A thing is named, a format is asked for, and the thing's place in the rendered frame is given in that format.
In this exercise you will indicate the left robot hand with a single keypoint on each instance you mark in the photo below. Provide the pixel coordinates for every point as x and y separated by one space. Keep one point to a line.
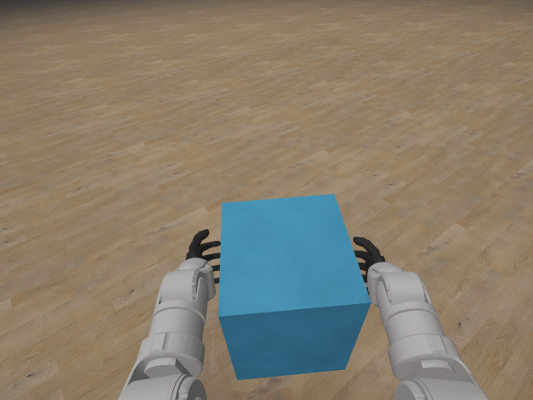
196 249

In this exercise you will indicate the carton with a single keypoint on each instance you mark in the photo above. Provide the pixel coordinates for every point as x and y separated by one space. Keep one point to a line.
292 299

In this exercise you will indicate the left robot forearm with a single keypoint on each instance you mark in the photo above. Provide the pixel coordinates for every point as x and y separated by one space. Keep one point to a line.
174 343

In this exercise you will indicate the right robot hand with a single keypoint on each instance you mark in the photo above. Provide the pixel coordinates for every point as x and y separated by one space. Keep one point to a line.
371 257

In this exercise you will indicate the robot right upper arm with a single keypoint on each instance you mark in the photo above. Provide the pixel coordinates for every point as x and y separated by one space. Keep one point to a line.
423 388

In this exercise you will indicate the robot left upper arm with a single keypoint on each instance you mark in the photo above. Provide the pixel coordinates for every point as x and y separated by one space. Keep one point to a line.
174 387

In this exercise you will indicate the right robot forearm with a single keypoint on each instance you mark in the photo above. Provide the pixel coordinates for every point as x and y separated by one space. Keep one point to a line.
418 345

